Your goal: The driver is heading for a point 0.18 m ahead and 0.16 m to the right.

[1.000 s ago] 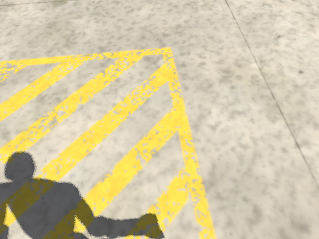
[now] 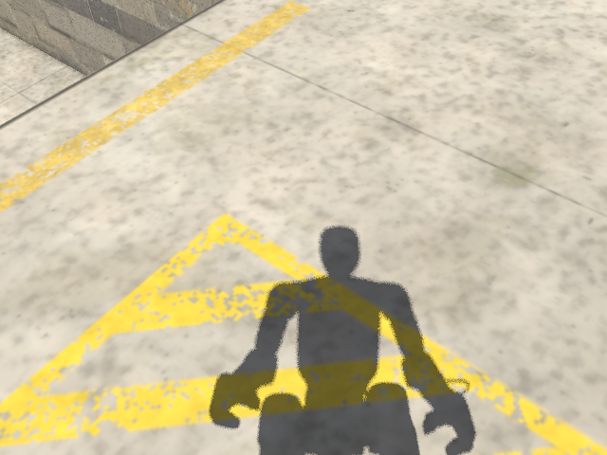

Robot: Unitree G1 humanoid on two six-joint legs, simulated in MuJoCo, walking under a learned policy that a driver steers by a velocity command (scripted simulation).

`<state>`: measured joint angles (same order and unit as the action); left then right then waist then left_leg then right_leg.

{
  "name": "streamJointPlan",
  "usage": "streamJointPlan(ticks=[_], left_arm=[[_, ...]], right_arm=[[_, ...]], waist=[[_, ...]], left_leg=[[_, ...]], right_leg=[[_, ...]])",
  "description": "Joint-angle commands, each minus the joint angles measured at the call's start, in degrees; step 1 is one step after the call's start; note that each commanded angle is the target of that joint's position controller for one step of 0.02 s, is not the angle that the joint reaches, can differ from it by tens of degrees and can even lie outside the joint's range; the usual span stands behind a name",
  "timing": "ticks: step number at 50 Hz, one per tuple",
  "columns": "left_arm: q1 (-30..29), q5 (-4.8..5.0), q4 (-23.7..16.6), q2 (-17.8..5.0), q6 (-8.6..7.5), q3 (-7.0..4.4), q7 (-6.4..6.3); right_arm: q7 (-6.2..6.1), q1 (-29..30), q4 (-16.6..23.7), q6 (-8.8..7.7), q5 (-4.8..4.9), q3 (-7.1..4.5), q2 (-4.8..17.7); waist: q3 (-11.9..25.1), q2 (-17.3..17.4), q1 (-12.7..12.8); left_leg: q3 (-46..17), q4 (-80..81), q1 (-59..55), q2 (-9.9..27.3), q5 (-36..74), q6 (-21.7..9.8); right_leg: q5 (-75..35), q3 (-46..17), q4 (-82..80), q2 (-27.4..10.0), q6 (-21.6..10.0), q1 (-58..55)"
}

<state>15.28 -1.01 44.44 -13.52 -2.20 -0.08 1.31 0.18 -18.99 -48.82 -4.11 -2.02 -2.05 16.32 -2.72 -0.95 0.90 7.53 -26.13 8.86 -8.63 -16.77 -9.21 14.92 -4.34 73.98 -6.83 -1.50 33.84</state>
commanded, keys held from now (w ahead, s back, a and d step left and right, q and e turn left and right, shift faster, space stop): shift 1.00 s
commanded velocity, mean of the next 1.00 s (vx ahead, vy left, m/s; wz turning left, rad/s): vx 0.24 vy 0.00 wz -0.06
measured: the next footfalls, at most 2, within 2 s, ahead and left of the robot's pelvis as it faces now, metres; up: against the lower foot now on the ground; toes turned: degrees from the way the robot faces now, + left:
right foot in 0.24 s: +0.44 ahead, -0.12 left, +0.00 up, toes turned -3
left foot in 0.68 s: +0.45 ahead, +0.11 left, +0.00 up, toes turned -7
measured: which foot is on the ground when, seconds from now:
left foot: down 0.00-0.24, up 0.26-0.66, down 0.68-1.00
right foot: up 0.00-0.22, down 0.24-1.00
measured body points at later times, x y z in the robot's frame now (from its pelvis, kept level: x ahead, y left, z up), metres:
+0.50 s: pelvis +0.32 -0.06 +0.01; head +0.36 -0.06 +0.45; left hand +0.45 +0.18 -0.12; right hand +0.44 -0.33 -0.11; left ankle +0.36 +0.12 -0.68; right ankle +0.40 -0.12 -0.73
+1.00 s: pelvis +0.40 -0.02 +0.01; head +0.41 -0.01 +0.46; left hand +0.53 +0.23 -0.13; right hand +0.46 -0.28 -0.13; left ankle +0.41 +0.12 -0.73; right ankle +0.40 -0.12 -0.73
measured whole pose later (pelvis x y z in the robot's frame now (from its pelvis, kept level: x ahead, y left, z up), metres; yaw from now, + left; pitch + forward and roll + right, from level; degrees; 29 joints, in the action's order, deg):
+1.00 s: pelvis +0.40 -0.02 +0.01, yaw -5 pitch -1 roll +0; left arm 8.3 -0.4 54.1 -14.2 0.1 -1.2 -0.6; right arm -2.3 -9.9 -56.6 -1.0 0.0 -1.8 13.0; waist -1.7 -0.9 0.2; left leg -2.5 -30.5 13.4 1.0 -16.5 1.3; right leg 14.9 -0.5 29.4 2.5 -1.8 13.9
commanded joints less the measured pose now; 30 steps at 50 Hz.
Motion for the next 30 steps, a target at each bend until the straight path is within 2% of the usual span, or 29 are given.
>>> streamJointPlan(ticks=[1, 2, 3, 4, 5, 6, 7, 8, 9, 10, 11, 12, 13, 14, 15, 16, 17, 18, 19, 21, 23, 24, 26, 28, 30], left_arm=[[-0.9, 0.22, -1.9, -5.5, 1.11, -1.67, 1.00], [-3.3, 0.00, -3.1, -4.4, 0.46, -1.34, 1.06], [-4.4, -0.21, -3.2, -3.3, -0.27, -0.93, 1.28], [-6.3, -0.17, -3.4, -2.0, -0.93, -0.40, 1.62], [-8.2, -0.07, -3.5, -0.9, -1.44, 0.05, 1.92], [-8.4, -0.08, -3.2, -0.8, -1.71, 0.19, 2.01], [-12.7, 2.45, -6.2, -2.3, -3.46, -0.66, 1.62], [-12.1, 2.72, -6.8, -3.9, -4.03, -1.14, 1.90], [-9.8, 2.32, -6.0, -5.9, -4.34, -1.86, 2.21], [-5.1, 2.11, -4.4, -7.8, -4.27, -2.76, 2.26], [3.3, 2.00, -1.9, -9.3, -4.01, -3.61, 1.95], [11.1, 1.25, 0.4, -10.8, -3.43, -4.07, 1.01], [11.0, -0.99, 1.2, -15.1, -3.15, -3.90, 0.64], [12.9, -2.68, 0.1, -11.2, -3.72, -3.19, 0.80], [7.0, -1.44, -2.1, -10.7, -3.39, -3.63, 0.73], [0.1, 0.50, -2.7, -9.6, -3.18, -3.23, 0.59], [-3.4, 1.14, -2.7, -7.1, -3.15, -2.16, 0.43], [-4.5, 0.60, -2.0, -6.8, -3.37, -1.98, 0.35], [-5.2, -0.08, -1.7, -6.8, -3.25, -1.94, 0.63], [-6.8, -0.52, -0.8, -6.2, -3.48, -1.77, 1.10], [-7.6, -0.74, 0.1, -7.0, -3.38, -2.01, 0.80], [-7.8, -0.68, 0.5, -7.6, -2.98, -2.19, 0.48], [-7.9, -0.46, 1.2, -8.5, -1.90, -2.48, -0.16], [-8.6, -0.43, 1.6, -8.4, -0.94, -2.42, -0.67], [-8.9, -0.32, 2.1, -7.7, -0.24, -2.21, -0.97]], right_arm=[[0.50, 0.1, 2.1, -3.65, 0.83, -0.93, 4.1], [0.65, 0.3, 1.6, -3.87, 1.09, -0.64, 3.8], [0.70, 1.1, 1.4, -4.05, 1.48, -0.29, 3.2], [0.59, -0.2, 0.8, -4.25, 2.00, -0.02, 3.2], [0.40, -2.9, -0.4, -4.54, 2.60, 0.11, 3.8], [0.13, -4.5, -1.5, -4.66, 2.90, 0.08, 4.8], [-1.40, -5.8, -1.5, -3.33, 3.95, -0.57, 7.5], [-2.38, -5.1, -1.7, -2.04, 3.62, -0.91, 9.9], [-3.06, -5.1, -1.7, -0.83, 2.61, -1.25, 10.7], [-3.39, -4.5, -1.5, 0.16, 1.59, -1.44, 11.1], [-3.25, -1.2, -0.9, 0.94, 0.95, -1.53, 11.2], [-2.80, 1.8, 0.2, 1.17, 0.87, -1.09, 9.9], [-1.47, -8.9, 0.4, 0.95, -1.14, 1.16, 0.1], [-0.25, -18.3, -3.6, -0.09, 3.27, 1.86, 0.8], [0.04, -10.7, -2.2, -0.45, 5.00, 0.26, 7.4], [-0.46, -4.1, 0.5, -0.24, 4.51, -0.13, 8.3], [-1.23, -0.1, 0.7, 0.41, 3.48, -0.40, 7.9], [-1.64, -0.8, 0.7, 1.34, 2.77, -0.54, 7.0], [-1.67, -2.5, 0.3, 2.33, 2.35, -0.42, 5.7], [-2.16, -3.4, -0.1, 3.32, 2.36, -0.03, 3.0], [-2.90, -1.3, 0.7, 3.80, 2.14, 0.09, 2.6], [-3.20, -0.1, 0.8, 4.05, 2.00, 0.04, 2.9], [-3.52, 3.0, 1.1, 4.70, 2.19, -0.37, 3.9], [-3.73, 6.2, 1.4, 5.30, 2.46, -0.80, 4.5], [-3.85, 8.7, 1.7, 5.31, 2.32, -1.00, 4.5]], waist=[[-6.4, -0.1, 0.2], [-7.3, 0.4, 0.7], [-6.5, 0.3, 1.0], [-5.4, 0.5, -0.1], [-4.2, 1.1, -1.7], [-3.1, 2.1, -2.1], [-0.1, 2.1, -3.3], [1.3, 3.7, -1.1], [3.1, 4.9, 0.1], [5.6, 6.4, 2.4], [8.4, 7.6, 7.3], [11.0, 5.7, 11.8], [18.2, -16.0, 3.6], [34.4, -8.9, 4.9], [29.7, -1.7, 6.2], [19.0, 2.2, 3.4], [11.3, 7.0, 1.3], [8.1, 6.0, -1.2], [7.4, 3.4, -2.5], [7.2, 0.5, -3.8], [9.4, -2.1, -3.8], [10.7, -2.6, -3.4], [11.5, -3.3, -2.3], [9.2, -4.2, -1.2], [6.2, -5.1, -0.4]], left_leg=[[-10.1, 20.5, 6.3, 16.4, 21.1, -0.5], [-5.3, 19.3, 6.8, 14.3, 34.4, 0.2], [-1.2, 17.7, 7.6, 11.9, 43.0, 1.6], [0.5, 16.9, 6.8, 11.1, 47.8, 2.2], [0.0, 17.3, 4.6, 12.2, 50.5, 2.1], [-0.5, 17.1, 1.1, 13.3, 52.9, 2.4], [-3.4, 13.1, -4.1, 15.2, 55.3, 3.6], [-3.4, 10.7, -10.5, 16.5, 58.3, 4.5], [-3.7, 7.3, -15.0, 17.1, 61.2, 5.7], [-4.1, 1.8, -17.0, 17.3, 63.8, 6.6], [-3.5, -8.0, -15.3, 16.6, 64.0, 7.4], [-2.2, -23.1, -9.5, 13.5, 52.6, 8.7], [-3.9, -51.3, 13.6, 3.7, -18.8, 11.8], [-22.9, -63.9, 20.5, -0.4, -23.2, 10.9], [-24.2, -61.6, 20.7, 2.8, -18.7, 10.3], [-20.2, -55.7, 22.0, 5.9, -15.2, 10.0], [-16.9, -51.8, 21.4, 7.9, -13.1, 10.8], [-15.6, -48.2, 17.5, 9.5, -10.2, 11.4], [-14.8, -45.0, 13.7, 10.6, -8.6, 12.2], [-13.6, -37.1, 10.5, 11.9, -8.1, 13.3], [-12.8, -28.8, 9.3, 12.7, -5.6, 13.9], [-12.6, -25.4, 8.3, 13.0, -3.1, 13.9], [-12.3, -20.8, 7.1, 13.2, 1.9, 13.6], [-12.4, -17.1, 7.0, 13.5, 3.3, 13.1], [-12.2, -12.7, 7.2, 13.3, 2.4, 12.6]], right_leg=[[-7.0, 0.3, -9.2, -1.5, -0.3, 4.1], [-10.4, 2.5, -15.4, -0.1, -0.4, 2.9], [-15.6, 5.4, -22.7, 1.4, -0.7, -1.1], [-21.2, 8.9, -29.9, 3.4, -1.0, -4.6], [-27.0, 11.2, -34.8, 5.0, -1.4, -7.4], [-30.3, 11.9, -38.4, 6.3, -2.2, -9.2], [-28.5, 9.6, -40.2, 8.3, -1.6, -9.2], [-27.1, 9.1, -43.9, 9.8, -1.9, -7.4], [-27.0, 9.3, -45.8, 11.3, -1.9, -8.8], [-26.7, 9.1, -45.8, 12.6, -2.2, -13.2], [-29.2, 7.6, -47.2, 11.8, -3.3, -21.3], [-39.6, 3.2, -50.7, 7.3, -4.8, -31.5], [-75.3, -11.5, -36.1, -7.8, -13.5, -54.9], [-70.0, -31.2, -38.7, -17.0, -23.2, -64.4], [-61.0, -25.9, -44.4, -14.9, -21.7, -55.9], [-51.4, -20.3, -47.8, -12.1, -19.0, -44.9], [-48.0, -16.5, -51.7, -9.9, -16.8, -33.7], [-48.2, -13.6, -53.9, -8.0, -15.9, -25.9], [-47.0, -11.6, -55.7, -6.4, -15.1, -21.2], [-49.0, -6.7, -56.9, -4.2, -14.5, -16.3], [-51.3, -3.6, -56.4, -3.2, -13.8, -16.3], [-48.5, -2.7, -56.3, -2.7, -12.9, -16.6], [-34.8, -2.7, -57.8, -2.3, -11.3, -16.4], [-16.1, -4.2, -60.1, -2.2, -10.6, -14.6], [-2.1, -6.3, -61.2, -2.2, -10.4, -13.7]])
